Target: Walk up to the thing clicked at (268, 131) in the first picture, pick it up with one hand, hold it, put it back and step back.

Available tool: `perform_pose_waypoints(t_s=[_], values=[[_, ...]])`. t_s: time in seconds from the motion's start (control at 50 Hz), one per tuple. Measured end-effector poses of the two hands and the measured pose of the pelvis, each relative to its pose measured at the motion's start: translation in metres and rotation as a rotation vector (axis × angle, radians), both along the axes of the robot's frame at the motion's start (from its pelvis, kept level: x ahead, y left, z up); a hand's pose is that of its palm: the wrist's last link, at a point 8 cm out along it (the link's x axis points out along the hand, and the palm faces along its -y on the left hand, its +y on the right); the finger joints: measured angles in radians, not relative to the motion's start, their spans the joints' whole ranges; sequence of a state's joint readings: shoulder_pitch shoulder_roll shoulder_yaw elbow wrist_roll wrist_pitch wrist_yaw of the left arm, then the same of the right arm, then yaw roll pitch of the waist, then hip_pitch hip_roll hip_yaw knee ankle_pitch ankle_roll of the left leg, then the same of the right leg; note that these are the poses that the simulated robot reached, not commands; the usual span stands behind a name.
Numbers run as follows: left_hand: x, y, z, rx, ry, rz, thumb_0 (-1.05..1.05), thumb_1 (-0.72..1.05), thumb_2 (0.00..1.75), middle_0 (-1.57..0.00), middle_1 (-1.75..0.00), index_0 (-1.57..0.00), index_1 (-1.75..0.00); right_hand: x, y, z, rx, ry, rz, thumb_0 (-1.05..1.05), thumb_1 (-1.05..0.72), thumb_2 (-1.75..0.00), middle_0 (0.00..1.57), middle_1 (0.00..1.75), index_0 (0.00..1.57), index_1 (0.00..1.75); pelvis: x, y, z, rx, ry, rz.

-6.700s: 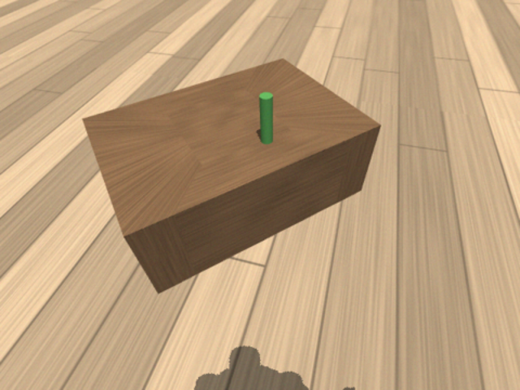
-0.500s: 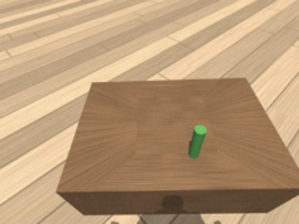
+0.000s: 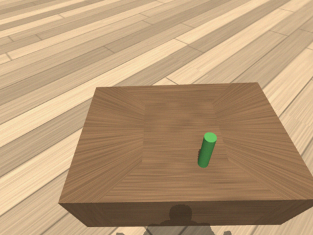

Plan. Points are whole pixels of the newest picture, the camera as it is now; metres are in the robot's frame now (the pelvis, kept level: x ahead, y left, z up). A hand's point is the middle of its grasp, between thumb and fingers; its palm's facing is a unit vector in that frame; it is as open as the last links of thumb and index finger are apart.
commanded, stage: stand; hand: right
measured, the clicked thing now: (206, 151) +0.51 -0.19 -0.26
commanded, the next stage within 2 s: go down in 0.40 s
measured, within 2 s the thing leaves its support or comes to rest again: neither
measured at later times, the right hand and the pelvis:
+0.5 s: hand out of the picture +0.07 -0.25 -0.16, palm faces -0.02 +0.94 -0.34, open 7.4 cm; pelvis +0.00 +0.00 +0.00, yaw +0 degrees
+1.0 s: hand out of the picture +0.13 -0.26 -0.15, palm faces +0.05 +0.94 -0.33, open 15.7 cm; pelvis -0.02 +0.01 -0.03, yaw +0 degrees
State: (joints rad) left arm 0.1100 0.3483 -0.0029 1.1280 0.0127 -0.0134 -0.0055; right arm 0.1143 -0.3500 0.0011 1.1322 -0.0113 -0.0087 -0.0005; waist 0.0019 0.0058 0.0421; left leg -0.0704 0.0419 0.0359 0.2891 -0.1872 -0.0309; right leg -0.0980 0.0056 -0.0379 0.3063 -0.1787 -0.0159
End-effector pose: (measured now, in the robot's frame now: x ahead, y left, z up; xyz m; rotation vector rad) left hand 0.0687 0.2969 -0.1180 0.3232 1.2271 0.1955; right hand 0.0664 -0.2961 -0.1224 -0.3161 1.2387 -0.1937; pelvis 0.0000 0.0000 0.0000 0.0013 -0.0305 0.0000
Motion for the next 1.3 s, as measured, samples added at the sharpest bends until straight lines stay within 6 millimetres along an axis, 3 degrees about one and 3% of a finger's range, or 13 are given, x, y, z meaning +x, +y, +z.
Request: perform_pose_waypoints(t_s=[0.52,0.58,0.7,0.78,0.84,1.02,1.14,1.3], values=[[-0.003,0.000,0.000,0.002,0.001,-0.001,0.00,0.90,0.90,-0.20,-0.30,-0.20,-0.30,-0.004,-0.001,0.000,-0.001,0.004,-0.005,0.00,-0.90,-0.89,0.20,0.30,0.20,0.30,-0.001,-0.001,0.000,0.000,-0.002,-0.002],[0.014,-0.005,0.002,-0.012,-0.116,0.019,0.00,0.86,0.85,-0.16,-0.26,-0.17,-0.26,0.011,0.004,0.002,0.009,-0.082,-0.016,0.01,-0.86,-0.85,0.17,0.26,0.17,0.26,-0.008,-0.001,-0.004,0.002,0.016,0.004],[0.063,-0.010,0.012,-0.016,-0.339,0.023,0.00,0.62,0.60,-0.08,-0.13,-0.08,-0.13,0.055,0.011,0.001,0.022,-0.165,-0.037,0.01,-0.61,-0.60,0.10,0.15,0.09,0.15,-0.022,0.002,-0.013,0.006,0.080,-0.006],[0.073,-0.009,0.017,-0.010,-0.391,0.012,0.00,0.42,0.41,-0.05,-0.09,-0.06,-0.08,0.073,0.005,0.004,0.024,-0.180,-0.044,0.00,-0.40,-0.40,0.08,0.10,0.07,0.10,-0.023,0.005,-0.018,0.009,0.114,-0.005],[0.067,-0.007,0.022,-0.015,-0.414,0.008,0.00,0.25,0.30,-0.05,-0.07,-0.05,-0.06,0.072,0.001,0.009,0.028,-0.171,-0.039,0.00,-0.26,-0.29,0.08,0.07,0.07,0.07,-0.019,0.007,-0.019,0.012,0.122,-0.003],[0.043,-0.006,0.008,-0.013,-0.367,0.022,0.00,-0.22,0.12,-0.06,-0.05,-0.06,-0.05,0.055,-0.009,0.009,0.000,-0.109,-0.047,0.00,0.19,-0.11,0.06,0.06,0.05,0.06,-0.016,0.009,-0.026,0.015,0.144,-0.003],[0.055,-0.009,0.012,0.015,-0.436,-0.007,-0.01,-0.42,0.08,-0.06,-0.05,-0.06,-0.06,0.059,-0.010,0.008,0.003,-0.159,-0.062,0.00,0.40,-0.06,0.04,0.06,0.04,0.06,-0.014,0.010,-0.032,0.014,0.159,-0.007],[0.070,-0.011,0.021,0.041,-0.504,-0.031,-0.01,-0.52,0.07,-0.06,-0.05,-0.05,-0.06,0.067,-0.013,0.013,0.014,-0.218,-0.060,-0.01,0.50,-0.03,0.04,0.06,0.04,0.06,-0.005,0.013,-0.036,0.018,0.165,-0.013]])
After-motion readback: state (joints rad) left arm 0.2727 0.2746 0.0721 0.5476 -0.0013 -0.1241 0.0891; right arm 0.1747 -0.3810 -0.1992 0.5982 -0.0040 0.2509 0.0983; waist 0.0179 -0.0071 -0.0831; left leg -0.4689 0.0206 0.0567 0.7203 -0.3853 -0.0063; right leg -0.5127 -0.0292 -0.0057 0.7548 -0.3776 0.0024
